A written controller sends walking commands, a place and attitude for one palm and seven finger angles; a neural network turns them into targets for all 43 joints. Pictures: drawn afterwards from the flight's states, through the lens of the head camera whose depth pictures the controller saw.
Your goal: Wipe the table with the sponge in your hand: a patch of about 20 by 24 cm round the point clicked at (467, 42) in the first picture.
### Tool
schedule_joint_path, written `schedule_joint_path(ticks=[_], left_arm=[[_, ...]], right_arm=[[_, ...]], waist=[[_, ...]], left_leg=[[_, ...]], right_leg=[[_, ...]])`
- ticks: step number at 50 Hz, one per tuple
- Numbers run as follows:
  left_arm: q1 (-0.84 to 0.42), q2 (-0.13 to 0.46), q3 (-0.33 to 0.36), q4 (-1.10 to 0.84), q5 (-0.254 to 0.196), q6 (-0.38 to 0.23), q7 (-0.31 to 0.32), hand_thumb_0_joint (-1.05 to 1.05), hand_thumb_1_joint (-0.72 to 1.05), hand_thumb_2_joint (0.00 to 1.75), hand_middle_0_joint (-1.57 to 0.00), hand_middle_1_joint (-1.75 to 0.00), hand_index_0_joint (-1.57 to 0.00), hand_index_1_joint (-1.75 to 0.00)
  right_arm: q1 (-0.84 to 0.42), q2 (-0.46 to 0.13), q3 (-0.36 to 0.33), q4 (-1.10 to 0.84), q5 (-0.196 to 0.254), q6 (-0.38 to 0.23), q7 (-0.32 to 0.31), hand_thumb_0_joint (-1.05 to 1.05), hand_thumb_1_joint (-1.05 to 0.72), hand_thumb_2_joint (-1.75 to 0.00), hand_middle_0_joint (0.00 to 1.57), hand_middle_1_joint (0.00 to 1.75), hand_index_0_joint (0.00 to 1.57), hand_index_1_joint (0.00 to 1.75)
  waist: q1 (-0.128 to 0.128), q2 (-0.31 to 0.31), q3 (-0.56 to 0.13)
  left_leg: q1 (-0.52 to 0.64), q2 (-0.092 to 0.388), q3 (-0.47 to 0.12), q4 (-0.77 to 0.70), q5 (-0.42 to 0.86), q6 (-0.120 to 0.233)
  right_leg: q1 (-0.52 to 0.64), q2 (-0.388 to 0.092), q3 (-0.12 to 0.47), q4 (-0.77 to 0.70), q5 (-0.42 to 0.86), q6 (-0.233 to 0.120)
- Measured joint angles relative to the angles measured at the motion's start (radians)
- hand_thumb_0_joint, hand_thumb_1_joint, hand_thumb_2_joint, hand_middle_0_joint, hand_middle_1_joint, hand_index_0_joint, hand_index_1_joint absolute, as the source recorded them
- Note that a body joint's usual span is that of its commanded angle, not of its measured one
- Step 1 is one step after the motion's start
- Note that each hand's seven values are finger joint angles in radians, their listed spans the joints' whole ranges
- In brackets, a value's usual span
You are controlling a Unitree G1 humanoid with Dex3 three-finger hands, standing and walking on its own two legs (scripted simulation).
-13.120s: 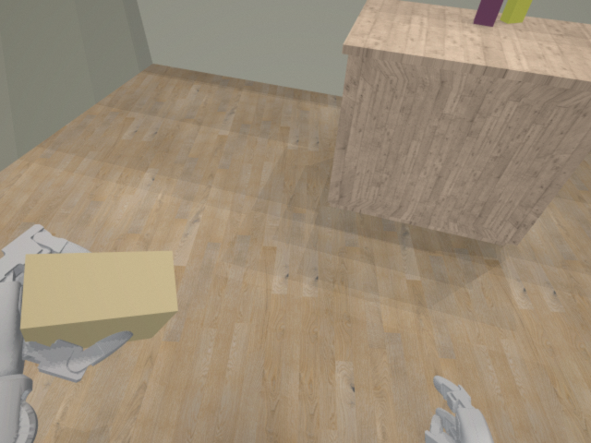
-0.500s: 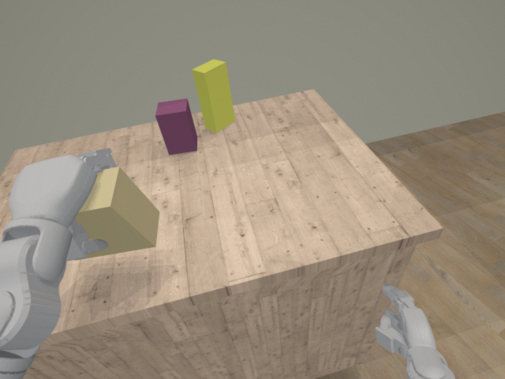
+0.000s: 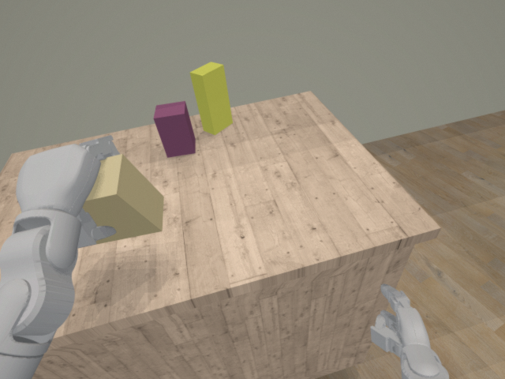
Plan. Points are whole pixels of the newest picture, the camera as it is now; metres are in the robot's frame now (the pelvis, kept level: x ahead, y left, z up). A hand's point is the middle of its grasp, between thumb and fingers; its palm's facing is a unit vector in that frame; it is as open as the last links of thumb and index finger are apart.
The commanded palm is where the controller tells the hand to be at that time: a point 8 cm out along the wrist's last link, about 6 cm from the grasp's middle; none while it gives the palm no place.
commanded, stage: move the sponge above the wiping area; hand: left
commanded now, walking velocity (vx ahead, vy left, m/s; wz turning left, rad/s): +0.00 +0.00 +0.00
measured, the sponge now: (109, 210) +0.27 +0.27 +0.17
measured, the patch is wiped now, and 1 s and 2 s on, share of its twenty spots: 0.00 0.00 0.00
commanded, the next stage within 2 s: none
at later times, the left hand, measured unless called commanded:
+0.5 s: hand (94, 196) +0.27 +0.28 +0.20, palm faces +0.20 -0.03 -0.98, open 10.1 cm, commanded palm +0.21 +0.28 +0.25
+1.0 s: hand (88, 204) +0.27 +0.30 +0.18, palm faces +0.20 -0.05 -0.98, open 10.1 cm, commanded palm +0.22 +0.29 +0.23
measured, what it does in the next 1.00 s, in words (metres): stands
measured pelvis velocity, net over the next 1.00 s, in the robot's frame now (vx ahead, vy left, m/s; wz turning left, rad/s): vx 0.01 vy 0.00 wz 0.01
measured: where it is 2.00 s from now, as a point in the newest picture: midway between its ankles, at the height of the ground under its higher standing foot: outside the picture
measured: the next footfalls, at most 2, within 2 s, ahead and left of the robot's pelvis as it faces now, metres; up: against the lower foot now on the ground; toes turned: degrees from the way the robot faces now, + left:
none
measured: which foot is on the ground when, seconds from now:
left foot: down 0.00-1.00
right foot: down 0.00-1.00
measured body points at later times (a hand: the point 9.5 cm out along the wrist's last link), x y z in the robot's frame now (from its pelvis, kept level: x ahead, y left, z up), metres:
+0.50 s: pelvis +0.01 -0.01 +0.00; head -0.02 -0.06 +0.45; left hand +0.26 +0.28 +0.25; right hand +0.26 -0.20 -0.08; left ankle +0.06 +0.13 -0.74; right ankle +0.02 -0.10 -0.74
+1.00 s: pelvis +0.01 +0.00 +0.00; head -0.01 -0.05 +0.45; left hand +0.25 +0.29 +0.23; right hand +0.26 -0.20 -0.07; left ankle +0.06 +0.13 -0.74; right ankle +0.02 -0.10 -0.74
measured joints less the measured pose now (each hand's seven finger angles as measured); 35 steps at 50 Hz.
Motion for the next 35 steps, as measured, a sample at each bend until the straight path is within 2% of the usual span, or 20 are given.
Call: schedule_joint_path(ticks=[5, 7, 11, 18, 20, 23, 29, 32, 35], left_arm=[[0.009, 0.000, 0.077, 0.031, -0.017, 0.031, -0.013, -0.01, -0.50, 1.01, -0.72, -1.34, -0.74, -1.34], [0.041, -0.004, 0.087, 0.036, -0.024, 0.042, -0.026, -0.01, -0.50, 1.01, -0.72, -1.34, -0.74, -1.34], [0.071, -0.014, 0.047, 0.080, -0.018, 0.050, -0.055, -0.01, -0.50, 1.01, -0.72, -1.34, -0.74, -1.33], [0.010, -0.011, -0.049, 0.148, 0.060, -0.006, -0.070, -0.01, -0.50, 1.01, -0.72, -1.34, -0.74, -1.33], [-0.007, -0.004, -0.047, 0.143, 0.074, -0.026, -0.064, -0.01, -0.50, 1.01, -0.72, -1.34, -0.74, -1.33], [-0.033, 0.005, -0.019, 0.150, 0.063, -0.033, -0.053, -0.01, -0.50, 1.01, -0.72, -1.34, -0.74, -1.33], [-0.014, 0.009, 0.061, 0.166, 0.025, 0.007, -0.070, -0.01, -0.50, 1.01, -0.72, -1.33, -0.74, -1.33], [0.033, -0.005, 0.059, 0.145, 0.024, 0.020, -0.085, -0.01, -0.50, 1.01, -0.72, -1.33, -0.74, -1.33], [0.066, -0.020, 0.026, 0.134, 0.036, 0.013, -0.097, -0.01, -0.50, 1.01, -0.72, -1.33, -0.74, -1.33]], right_arm=[[-0.007, -0.002, 0.013, -0.013, 0.011, 0.023, 0.018, 0.01, -0.90, -0.90, 0.20, 0.30, 0.17, 0.29], [-0.005, -0.005, 0.017, -0.024, 0.014, 0.028, 0.021, 0.01, -0.90, -0.90, 0.20, 0.30, 0.17, 0.29], [0.002, -0.015, 0.021, -0.028, 0.016, 0.024, 0.011, 0.01, -0.90, -0.90, 0.20, 0.30, 0.19, 0.30], [0.017, -0.017, 0.010, -0.003, -0.007, -0.029, -0.013, 0.01, -0.90, -0.90, 0.20, 0.30, 0.22, 0.32], [0.014, -0.014, 0.007, 0.009, -0.011, -0.034, -0.009, 0.02, -0.90, -0.90, 0.20, 0.30, 0.23, 0.33], [0.006, -0.008, 0.005, 0.019, -0.010, -0.029, 0.001, 0.02, -0.90, -0.90, 0.20, 0.30, 0.23, 0.33], [-0.007, -0.007, 0.012, 0.001, 0.002, 0.006, 0.021, 0.01, -0.90, -0.90, 0.20, 0.30, 0.22, 0.32], [0.003, -0.015, 0.009, -0.016, 0.006, 0.010, 0.022, 0.01, -0.90, -0.90, 0.20, 0.30, 0.22, 0.32], [0.013, -0.021, 0.005, -0.024, 0.005, 0.004, 0.017, 0.01, -0.90, -0.90, 0.20, 0.30, 0.23, 0.33]], waist=[[-0.015, 0.014, -0.022], [-0.019, 0.018, -0.027], [-0.014, 0.016, -0.020], [0.002, 0.001, 0.007], [0.001, 0.002, 0.006], [-0.007, 0.006, -0.003], [-0.027, 0.015, -0.020], [-0.027, 0.019, -0.023], [-0.021, 0.015, -0.017]], left_leg=[[-0.013, 0.007, 0.002, -0.004, 0.003, -0.004], [-0.023, 0.010, 0.001, 0.002, 0.000, -0.005], [-0.038, 0.010, -0.009, 0.022, -0.009, -0.007], [-0.024, 0.008, -0.027, 0.030, -0.015, -0.011], [-0.016, 0.009, -0.025, 0.024, -0.015, -0.011], [-0.011, 0.010, -0.020, 0.016, -0.013, -0.012], [-0.025, 0.011, -0.007, 0.011, -0.012, -0.010], [-0.033, 0.009, -0.007, 0.016, -0.015, -0.007], [-0.035, 0.005, -0.010, 0.023, -0.019, -0.004]], right_leg=[[-0.015, 0.007, 0.003, -0.005, 0.005, -0.002], [-0.023, 0.010, 0.002, -0.001, 0.003, -0.003], [-0.031, 0.010, -0.008, 0.014, -0.007, -0.006], [-0.009, 0.010, -0.025, 0.015, -0.018, -0.013], [0.000, 0.011, -0.023, 0.008, -0.015, -0.014], [0.001, 0.012, -0.017, 0.000, -0.011, -0.012], [-0.020, 0.012, -0.004, 0.001, -0.008, -0.007], [-0.027, 0.009, -0.004, 0.005, -0.011, -0.005], [-0.026, 0.005, -0.007, 0.011, -0.016, -0.002]])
